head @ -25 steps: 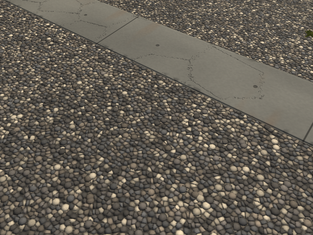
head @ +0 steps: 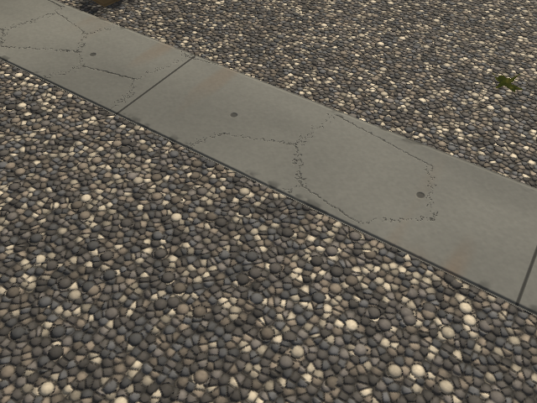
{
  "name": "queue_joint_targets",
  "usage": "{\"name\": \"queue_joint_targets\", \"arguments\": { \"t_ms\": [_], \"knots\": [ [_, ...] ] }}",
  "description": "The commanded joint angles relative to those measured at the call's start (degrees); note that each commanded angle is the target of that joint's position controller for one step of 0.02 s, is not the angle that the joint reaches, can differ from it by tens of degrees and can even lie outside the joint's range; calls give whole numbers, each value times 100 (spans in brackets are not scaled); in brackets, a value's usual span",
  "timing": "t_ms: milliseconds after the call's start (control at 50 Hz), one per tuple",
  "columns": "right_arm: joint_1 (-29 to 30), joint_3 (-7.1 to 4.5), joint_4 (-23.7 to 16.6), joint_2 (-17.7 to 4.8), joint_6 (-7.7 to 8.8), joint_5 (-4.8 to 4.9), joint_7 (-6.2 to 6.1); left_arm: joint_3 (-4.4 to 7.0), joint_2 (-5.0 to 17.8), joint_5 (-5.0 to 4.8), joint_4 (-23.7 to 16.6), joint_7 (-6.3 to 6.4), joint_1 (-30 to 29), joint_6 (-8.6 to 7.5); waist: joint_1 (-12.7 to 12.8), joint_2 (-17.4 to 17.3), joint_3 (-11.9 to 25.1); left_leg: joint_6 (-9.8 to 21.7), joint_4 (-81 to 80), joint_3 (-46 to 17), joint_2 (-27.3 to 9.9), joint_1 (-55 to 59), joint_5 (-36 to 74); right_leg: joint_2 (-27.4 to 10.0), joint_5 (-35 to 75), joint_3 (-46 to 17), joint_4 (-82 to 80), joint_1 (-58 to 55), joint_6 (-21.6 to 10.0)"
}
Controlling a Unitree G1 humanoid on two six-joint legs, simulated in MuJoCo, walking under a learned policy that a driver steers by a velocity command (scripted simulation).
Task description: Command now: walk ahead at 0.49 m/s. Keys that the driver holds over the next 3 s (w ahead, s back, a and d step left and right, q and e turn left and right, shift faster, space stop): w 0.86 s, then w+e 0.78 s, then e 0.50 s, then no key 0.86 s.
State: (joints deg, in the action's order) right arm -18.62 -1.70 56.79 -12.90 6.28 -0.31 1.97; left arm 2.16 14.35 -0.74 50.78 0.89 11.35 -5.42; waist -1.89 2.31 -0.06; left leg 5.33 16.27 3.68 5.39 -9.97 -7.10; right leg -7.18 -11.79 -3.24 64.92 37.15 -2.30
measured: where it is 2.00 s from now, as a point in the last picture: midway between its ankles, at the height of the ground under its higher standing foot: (309, 233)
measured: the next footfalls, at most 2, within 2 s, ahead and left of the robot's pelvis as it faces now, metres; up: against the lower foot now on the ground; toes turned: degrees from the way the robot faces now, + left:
right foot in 0.30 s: +0.33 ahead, -0.17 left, +0.00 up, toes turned -2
left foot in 0.86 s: +0.65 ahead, +0.07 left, +0.00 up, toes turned +3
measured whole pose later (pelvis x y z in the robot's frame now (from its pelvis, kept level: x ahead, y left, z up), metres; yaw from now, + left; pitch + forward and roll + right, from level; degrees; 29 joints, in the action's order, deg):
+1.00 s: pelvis +0.55 -0.01 -0.01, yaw -1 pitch +1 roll +0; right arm -8.8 -3.0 51.3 -13.5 6.2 0.0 1.7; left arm 3.1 14.4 -2.0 55.8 0.5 18.5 -4.9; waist 0.5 1.8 -1.6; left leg 3.4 27.2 5.3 0.8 -19.9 -9.0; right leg -2.1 -21.0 -3.2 67.5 23.3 -3.1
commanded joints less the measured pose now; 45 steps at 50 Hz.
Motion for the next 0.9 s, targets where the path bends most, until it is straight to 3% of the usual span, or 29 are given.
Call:
{"name": "queue_joint_targets", "arguments": {
  "t_ms": [20,100,200,240,260,280,300,320,340,360,380,400,420,440,460,500,560,640,720,760,800,820,840,860,880,900],
  "knots": [
    [224,-123,-320,-761,93,10,-114,66,238,68,-244,37,187,32,266,-439,-304,986,-1159,-1243,-1626,-533,379,-245,870,-17,-830,176,157],
    [-225,-150,-225,-918,21,98,-195,33,163,22,-476,-28,-716,-28,-59,-455,-308,726,-1063,-953,-1529,-60,467,8,1731,193,-2430,13,203],
    [-650,-179,-30,-970,-94,147,-206,10,233,-57,-756,-199,-1436,-80,-281,-544,-468,645,-666,-1027,-1859,815,324,179,1293,251,-3288,12,104],
    [-608,-214,-16,-1039,-152,152,-221,45,350,-58,-800,-261,-1341,-133,-146,-612,-407,559,-368,-1104,-2004,1075,564,263,842,289,-3528,-267,-57],
    [-509,-227,-35,-1084,-183,151,-224,92,444,-54,-749,-273,-1072,-156,38,-676,-270,493,-68,-1072,-1994,1098,1113,382,673,396,-3640,-707,-147],
    [-383,-209,-71,-1052,-213,134,-225,198,618,-41,-572,-261,-452,-170,384,-658,77,371,660,-876,-1776,1018,2068,575,606,552,-3772,-1556,-277],
    [-323,-131,-154,-856,-221,66,-222,359,973,-25,-258,-220,657,-184,822,-463,801,188,2029,-570,-1421,411,2276,359,742,290,-3665,-3091,-525],
    [-740,45,-323,-326,-130,-3,-192,518,1644,93,-110,-191,1579,-159,865,732,1755,-213,4360,-108,-662,-1677,436,-1123,533,-1874,-3773,-5401,-1280],
    [-954,108,-241,-170,24,107,-157,458,1426,71,-23,-225,1775,-129,808,1492,2252,-295,5583,-708,-172,-2993,-2422,-1697,-166,-3906,-4701,-6123,-1774],
    [-507,-55,-321,-831,124,243,-134,319,986,37,-99,-234,1349,-144,773,918,1497,-166,6096,-1068,-571,-3534,-2201,-1499,-367,-3351,-4790,-5509,-1467],
    [-48,-89,-459,-946,156,287,-137,238,740,31,-236,-228,807,-134,625,547,936,-91,5991,-915,-889,-3535,-1647,-1275,-5,-2436,-4858,-4691,-1238],
    [171,-102,-488,-868,127,221,-172,175,575,50,-305,-257,366,-127,439,126,536,-124,5628,-792,-1117,-3280,-1186,-1005,477,-1801,-5077,-3876,-1123],
    [189,-146,-489,-814,51,145,-203,130,422,76,-325,-280,159,-140,264,136,325,-149,5242,-801,-1293,-2970,-887,-765,746,-1352,-5279,-3357,-1011],
    [78,-143,-462,-675,-34,129,-207,112,360,103,-275,-302,127,-142,142,223,243,-183,5063,-780,-1349,-2674,-710,-629,885,-1091,-5450,-3031,-977],
    [-15,-132,-430,-540,-100,121,-212,123,383,103,-202,-308,225,-160,88,223,204,-221,4958,-722,-1347,-2549,-612,-558,1158,-906,-5552,-2866,-1019],
    [123,-151,-503,-508,-169,100,-230,168,546,105,-63,-268,441,-179,39,131,59,-305,4636,-685,-1368,-2769,-294,-524,1659,-613,-5679,-2815,-1089],
    [803,-172,-741,-494,-172,54,-230,189,638,96,77,-166,735,-128,174,60,-108,-415,3702,-665,-1376,-3257,451,-512,1917,-383,-5772,-3040,-1059],
    [1619,-131,-962,-378,-127,84,-165,190,717,43,212,-86,1043,-81,413,102,-282,-414,2374,-476,-1191,-3033,1324,-371,1565,-63,-5890,-3148,-895],
    [2250,-98,-1180,-387,-87,136,-65,214,755,-1,441,-60,1432,-8,605,106,-512,-339,1719,-419,-1068,-3142,1202,-589,1427,-62,-5740,-3787,-883],
    [2427,-95,-1297,-422,-45,151,10,242,786,-17,513,-30,1478,46,583,121,-565,-228,1516,-437,-1042,-3178,894,-757,1602,-97,-5533,-4135,-840],
    [2304,-127,-1313,-521,-5,155,62,279,855,-28,525,-7,1386,96,435,191,-447,-93,1355,-346,-930,-2778,478,-838,2144,-88,-5228,-4316,-753],
    [2021,-182,-1252,-634,10,152,65,295,912,-24,502,-3,1273,118,257,280,-252,-10,1312,-212,-770,-2237,308,-802,2949,-35,-4911,-4309,-692],
    [1412,-282,-1075,-796,15,141,46,292,914,-14,474,-3,1140,150,-88,311,117,109,1230,-25,-553,-1335,293,-623,3883,127,-4212,-4190,-588],
    [370,-434,-752,-1093,9,132,3,234,779,26,415,-6,1077,168,-521,189,752,298,1314,-122,-604,158,446,-297,3932,350,-2994,-3597,-413],
    [-558,-567,-594,-1611,1,0,-54,91,348,90,300,-46,1491,115,-560,-740,1667,930,1357,-2036,-2050,2484,217,317,1935,584,-799,-1568,-100],
    [-772,-526,-538,-1585,-23,22,-27,-69,-150,38,396,-88,1905,-17,-421,-1810,2363,1421,443,-4298,-2928,3492,-681,1109,-2115,-40,611,-98,46]
  ]
}}
Over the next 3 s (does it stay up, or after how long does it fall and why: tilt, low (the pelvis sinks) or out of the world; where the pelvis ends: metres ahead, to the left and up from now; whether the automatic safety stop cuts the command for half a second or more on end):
stays up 1.04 -0.16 -0.01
